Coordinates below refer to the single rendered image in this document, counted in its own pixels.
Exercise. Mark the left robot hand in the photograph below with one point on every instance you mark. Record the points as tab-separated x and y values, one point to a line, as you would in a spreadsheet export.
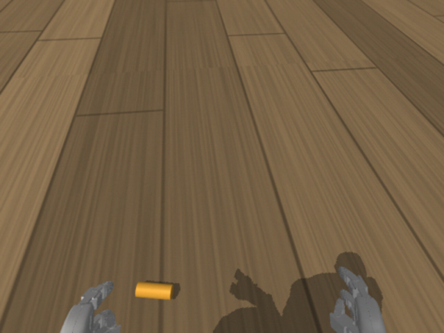
80	318

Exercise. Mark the can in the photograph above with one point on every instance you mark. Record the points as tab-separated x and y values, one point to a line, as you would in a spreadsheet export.
154	290

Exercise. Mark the right robot hand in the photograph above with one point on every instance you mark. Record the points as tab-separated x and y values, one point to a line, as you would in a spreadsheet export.
364	310

